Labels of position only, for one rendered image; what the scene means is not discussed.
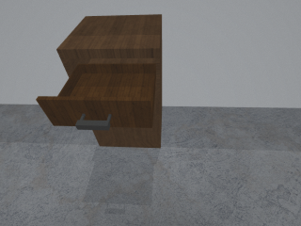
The cabinet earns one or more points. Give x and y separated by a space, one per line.
120 39

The handle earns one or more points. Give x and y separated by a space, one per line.
92 124

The drawer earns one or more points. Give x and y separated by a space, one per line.
124 90

